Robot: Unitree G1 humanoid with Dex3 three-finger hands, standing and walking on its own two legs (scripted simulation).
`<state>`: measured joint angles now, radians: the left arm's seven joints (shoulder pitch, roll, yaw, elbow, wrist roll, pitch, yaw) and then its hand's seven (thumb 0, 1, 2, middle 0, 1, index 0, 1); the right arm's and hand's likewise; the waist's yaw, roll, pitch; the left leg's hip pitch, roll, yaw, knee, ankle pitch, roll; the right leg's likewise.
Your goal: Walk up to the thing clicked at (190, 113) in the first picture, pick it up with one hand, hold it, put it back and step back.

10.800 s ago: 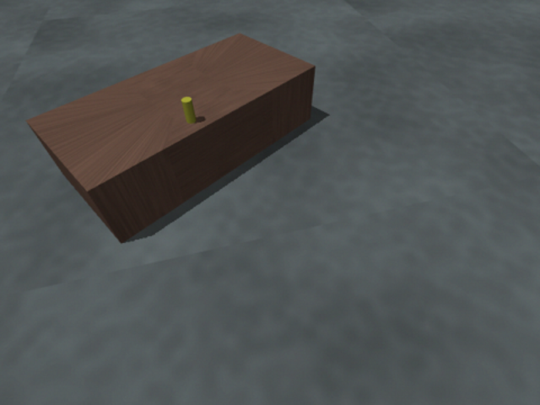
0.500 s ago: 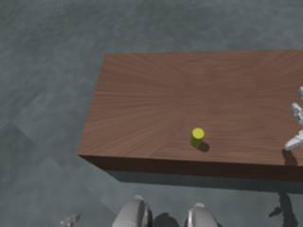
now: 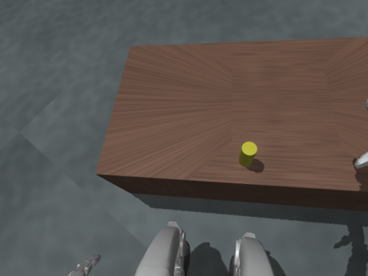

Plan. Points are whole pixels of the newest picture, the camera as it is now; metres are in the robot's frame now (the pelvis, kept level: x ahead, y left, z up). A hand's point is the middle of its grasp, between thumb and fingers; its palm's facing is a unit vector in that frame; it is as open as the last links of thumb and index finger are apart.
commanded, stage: approach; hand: right
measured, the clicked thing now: (247, 154) +0.46 -0.10 -0.25
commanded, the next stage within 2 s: close in in 0.30 s
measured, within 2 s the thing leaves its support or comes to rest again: neither
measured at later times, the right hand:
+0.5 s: hand (281, 155) +0.45 -0.20 -0.23, palm faces -0.12 +0.99 +0.00, open 17.7 cm
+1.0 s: hand (257, 153) +0.46 -0.13 -0.23, palm faces -0.07 +1.00 +0.01, open 17.7 cm
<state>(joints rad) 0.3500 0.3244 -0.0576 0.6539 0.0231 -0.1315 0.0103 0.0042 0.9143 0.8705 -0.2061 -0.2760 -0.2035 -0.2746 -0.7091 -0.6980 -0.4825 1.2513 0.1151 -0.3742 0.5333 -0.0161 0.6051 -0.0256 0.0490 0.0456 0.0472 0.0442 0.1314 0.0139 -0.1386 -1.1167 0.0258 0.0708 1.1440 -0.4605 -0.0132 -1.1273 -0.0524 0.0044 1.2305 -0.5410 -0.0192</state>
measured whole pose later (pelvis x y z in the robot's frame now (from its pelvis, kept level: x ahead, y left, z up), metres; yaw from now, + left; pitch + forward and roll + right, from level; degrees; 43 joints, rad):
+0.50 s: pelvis -0.06 +0.01 -0.23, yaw +2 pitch +35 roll +6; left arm 0.19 0.27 -0.09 0.66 0.08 -0.10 -0.05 0.00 0.93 0.89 -0.20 -0.29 -0.20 -0.29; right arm -0.91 -0.57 -0.50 1.16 0.09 -0.54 0.48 -0.02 0.59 -0.04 0.05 0.04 0.05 0.04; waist 0.18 -0.03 -0.15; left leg -1.99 0.07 0.08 2.00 -0.62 0.00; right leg -2.01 -0.03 0.06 2.09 -0.71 -0.02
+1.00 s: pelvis -0.07 +0.01 -0.24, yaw +0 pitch +36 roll +4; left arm 0.25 0.29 -0.02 0.64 0.06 -0.05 -0.05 0.00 0.92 0.89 -0.20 -0.29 -0.20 -0.29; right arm -0.91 -0.37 -0.33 1.02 0.06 -0.47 0.19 -0.02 0.61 -0.02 0.06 0.05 0.05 0.04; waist 0.18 -0.03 -0.18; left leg -2.04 0.07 0.05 2.03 -0.61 0.01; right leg -2.04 -0.03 0.03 2.09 -0.68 -0.02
